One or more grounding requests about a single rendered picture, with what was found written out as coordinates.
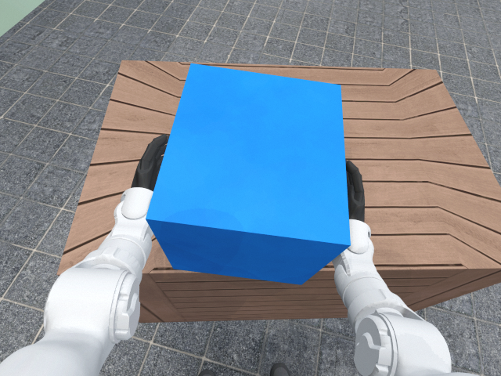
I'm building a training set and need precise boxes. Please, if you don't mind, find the carton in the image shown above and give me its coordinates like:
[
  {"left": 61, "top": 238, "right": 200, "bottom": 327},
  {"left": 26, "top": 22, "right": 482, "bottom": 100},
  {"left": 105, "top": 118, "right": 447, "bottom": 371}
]
[{"left": 146, "top": 63, "right": 351, "bottom": 285}]

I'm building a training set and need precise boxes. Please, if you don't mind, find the robot left forearm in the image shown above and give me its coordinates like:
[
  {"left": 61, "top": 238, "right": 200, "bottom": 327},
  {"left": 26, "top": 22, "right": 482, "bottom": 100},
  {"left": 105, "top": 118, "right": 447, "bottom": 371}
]
[{"left": 43, "top": 187, "right": 153, "bottom": 331}]

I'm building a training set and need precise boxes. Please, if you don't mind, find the left robot hand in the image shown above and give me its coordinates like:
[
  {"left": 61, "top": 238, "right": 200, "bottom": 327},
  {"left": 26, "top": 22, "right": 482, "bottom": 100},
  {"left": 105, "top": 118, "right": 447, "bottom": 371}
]
[{"left": 131, "top": 134, "right": 169, "bottom": 191}]

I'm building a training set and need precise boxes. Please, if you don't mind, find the robot right upper arm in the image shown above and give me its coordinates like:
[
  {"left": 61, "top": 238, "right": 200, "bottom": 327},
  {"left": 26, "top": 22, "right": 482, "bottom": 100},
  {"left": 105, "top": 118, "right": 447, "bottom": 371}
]
[{"left": 354, "top": 313, "right": 480, "bottom": 376}]

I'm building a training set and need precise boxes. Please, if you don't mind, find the robot right forearm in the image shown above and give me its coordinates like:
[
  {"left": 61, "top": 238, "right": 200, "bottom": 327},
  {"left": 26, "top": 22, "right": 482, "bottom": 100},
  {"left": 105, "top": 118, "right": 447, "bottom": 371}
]
[{"left": 332, "top": 219, "right": 452, "bottom": 370}]

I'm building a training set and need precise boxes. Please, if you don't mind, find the right robot hand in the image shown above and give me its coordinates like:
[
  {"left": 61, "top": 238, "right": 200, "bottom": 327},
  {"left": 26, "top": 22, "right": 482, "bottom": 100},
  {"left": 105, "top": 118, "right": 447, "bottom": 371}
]
[{"left": 345, "top": 160, "right": 365, "bottom": 222}]

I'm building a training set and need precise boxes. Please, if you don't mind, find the pedestal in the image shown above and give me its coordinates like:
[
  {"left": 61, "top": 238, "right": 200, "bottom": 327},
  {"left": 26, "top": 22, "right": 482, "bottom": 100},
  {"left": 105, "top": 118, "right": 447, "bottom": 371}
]
[{"left": 57, "top": 60, "right": 501, "bottom": 323}]

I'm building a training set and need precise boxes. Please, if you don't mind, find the robot left upper arm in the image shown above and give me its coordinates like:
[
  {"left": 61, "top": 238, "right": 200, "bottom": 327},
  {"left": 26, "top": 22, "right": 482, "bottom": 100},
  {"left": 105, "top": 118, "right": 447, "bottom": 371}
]
[{"left": 0, "top": 267, "right": 140, "bottom": 376}]

